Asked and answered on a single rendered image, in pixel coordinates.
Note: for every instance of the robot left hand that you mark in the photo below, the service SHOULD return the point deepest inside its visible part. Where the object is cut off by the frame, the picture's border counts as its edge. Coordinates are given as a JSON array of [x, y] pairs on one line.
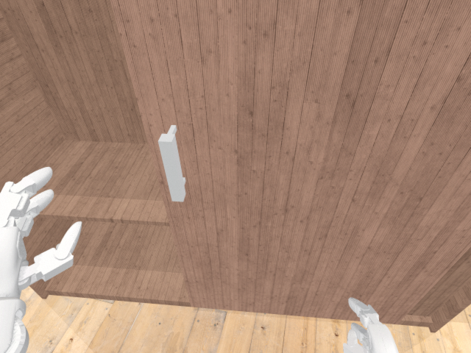
[[16, 220]]

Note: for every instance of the robot left forearm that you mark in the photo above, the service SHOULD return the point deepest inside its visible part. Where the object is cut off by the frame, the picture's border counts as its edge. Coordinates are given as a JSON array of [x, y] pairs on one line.
[[14, 337]]

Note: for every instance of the handle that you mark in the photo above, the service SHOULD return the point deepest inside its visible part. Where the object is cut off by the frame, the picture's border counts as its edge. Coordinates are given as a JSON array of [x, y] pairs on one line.
[[171, 163]]

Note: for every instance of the robot right hand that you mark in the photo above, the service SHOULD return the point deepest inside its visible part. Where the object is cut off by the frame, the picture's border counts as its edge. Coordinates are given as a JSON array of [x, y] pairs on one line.
[[375, 339]]

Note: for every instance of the wardrobe door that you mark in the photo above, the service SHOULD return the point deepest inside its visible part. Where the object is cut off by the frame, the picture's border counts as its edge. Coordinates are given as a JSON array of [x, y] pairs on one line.
[[454, 280], [325, 145]]

